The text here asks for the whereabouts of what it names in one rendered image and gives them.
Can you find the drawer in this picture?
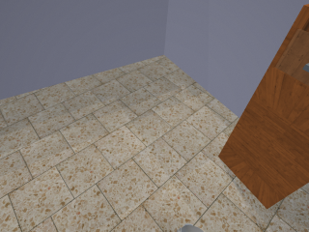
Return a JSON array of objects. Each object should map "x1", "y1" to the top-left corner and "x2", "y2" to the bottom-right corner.
[{"x1": 275, "y1": 29, "x2": 309, "y2": 86}]

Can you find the cabinet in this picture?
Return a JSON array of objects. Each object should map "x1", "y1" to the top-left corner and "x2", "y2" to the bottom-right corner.
[{"x1": 218, "y1": 4, "x2": 309, "y2": 209}]

